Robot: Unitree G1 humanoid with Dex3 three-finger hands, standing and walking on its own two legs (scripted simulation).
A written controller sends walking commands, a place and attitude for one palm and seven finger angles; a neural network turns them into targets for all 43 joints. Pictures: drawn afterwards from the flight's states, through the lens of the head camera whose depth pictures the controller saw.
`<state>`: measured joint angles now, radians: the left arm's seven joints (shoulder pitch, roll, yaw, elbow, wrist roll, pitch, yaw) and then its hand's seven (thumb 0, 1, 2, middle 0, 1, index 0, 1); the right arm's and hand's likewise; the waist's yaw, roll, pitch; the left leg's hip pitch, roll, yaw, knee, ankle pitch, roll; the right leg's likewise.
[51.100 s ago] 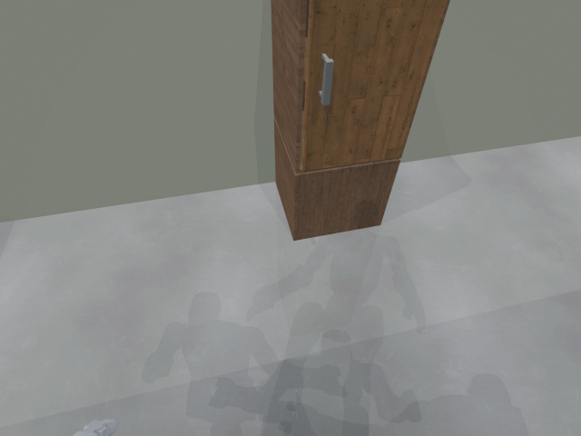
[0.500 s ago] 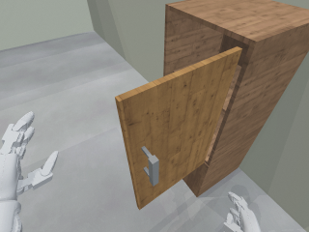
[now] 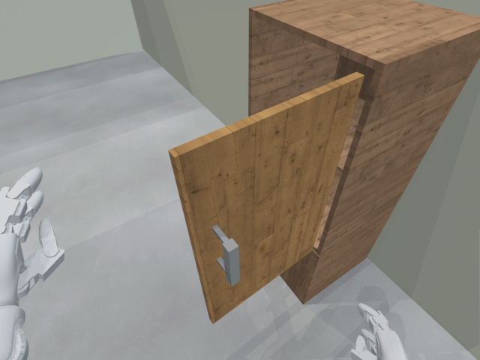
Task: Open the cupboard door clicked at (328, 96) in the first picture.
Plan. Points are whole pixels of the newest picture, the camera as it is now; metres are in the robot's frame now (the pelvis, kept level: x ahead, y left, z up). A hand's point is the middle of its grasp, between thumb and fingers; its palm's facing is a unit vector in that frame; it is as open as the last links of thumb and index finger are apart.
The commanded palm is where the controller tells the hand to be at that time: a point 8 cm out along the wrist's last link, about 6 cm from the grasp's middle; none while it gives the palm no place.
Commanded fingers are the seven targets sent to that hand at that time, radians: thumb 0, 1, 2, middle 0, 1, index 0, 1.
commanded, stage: step back with the hand held close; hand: left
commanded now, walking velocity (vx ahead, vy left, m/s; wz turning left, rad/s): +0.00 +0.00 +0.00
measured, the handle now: (225, 255) +0.30 +0.08 +0.00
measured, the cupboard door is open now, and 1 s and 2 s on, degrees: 93 93 93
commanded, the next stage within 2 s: stop stepping back and stand still in 1.56 s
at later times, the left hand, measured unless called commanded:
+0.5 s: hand (41, 276) +0.16 +0.27 +0.15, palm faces +0.35 -0.78 -0.52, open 7.4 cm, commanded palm +0.10 +0.31 +0.17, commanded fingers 0.00 0.90 0.90 -0.20 -0.30 -0.20 -0.30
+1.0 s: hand out of the picture +0.08 +0.28 +0.16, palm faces +0.51 -0.72 -0.46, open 7.4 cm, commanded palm +0.01 +0.32 +0.17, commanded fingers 0.00 0.90 0.90 -0.20 -0.30 -0.20 -0.30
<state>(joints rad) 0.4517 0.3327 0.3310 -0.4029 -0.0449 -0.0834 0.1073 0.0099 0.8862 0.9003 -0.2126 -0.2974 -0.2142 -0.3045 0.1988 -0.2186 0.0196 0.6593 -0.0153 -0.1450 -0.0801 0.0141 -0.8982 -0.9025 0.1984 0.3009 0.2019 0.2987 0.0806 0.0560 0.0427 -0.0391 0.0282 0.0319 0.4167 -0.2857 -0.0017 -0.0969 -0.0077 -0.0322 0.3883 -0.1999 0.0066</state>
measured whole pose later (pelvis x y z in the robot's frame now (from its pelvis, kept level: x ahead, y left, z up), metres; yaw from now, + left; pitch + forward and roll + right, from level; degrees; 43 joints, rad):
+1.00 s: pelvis -0.12 +0.01 -0.03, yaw +2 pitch -2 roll +0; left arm 0.48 0.38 0.47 -0.54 0.01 -0.26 0.15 0.01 0.89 0.90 -0.21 -0.30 -0.22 -0.30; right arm 0.21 -0.21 0.00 0.60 -0.02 -0.13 -0.07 0.01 -0.90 -0.90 0.20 0.30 0.20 0.30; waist 0.02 -0.03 0.08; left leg -0.44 -0.02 0.03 0.72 -0.33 0.04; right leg -0.45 0.00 0.06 0.62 -0.13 0.03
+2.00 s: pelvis -0.32 -0.06 +0.00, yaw -1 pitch +1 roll +3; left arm 0.54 0.38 0.39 -0.45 -0.02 -0.18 0.16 0.01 0.89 0.90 -0.21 -0.30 -0.22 -0.30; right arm 0.30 -0.22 0.00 0.70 -0.01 -0.12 -0.08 0.01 -0.90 -0.90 0.20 0.30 0.20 0.30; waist 0.01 -0.05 -0.05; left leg -0.42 0.01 0.06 0.79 -0.32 0.00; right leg -0.22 -0.01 -0.04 0.45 -0.26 -0.06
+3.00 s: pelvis -0.38 -0.01 -0.01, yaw +2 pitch +1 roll +0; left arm 0.31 0.38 0.19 0.07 0.02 -0.09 0.04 0.00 0.90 0.90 -0.20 -0.30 -0.21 -0.30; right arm 0.16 -0.28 -0.01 0.77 -0.01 -0.10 0.00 0.01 -0.90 -0.90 0.20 0.30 0.20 0.30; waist 0.01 0.05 0.00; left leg -0.31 -0.01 0.07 0.55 -0.25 0.04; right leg -0.34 -0.05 -0.06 0.54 -0.22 0.01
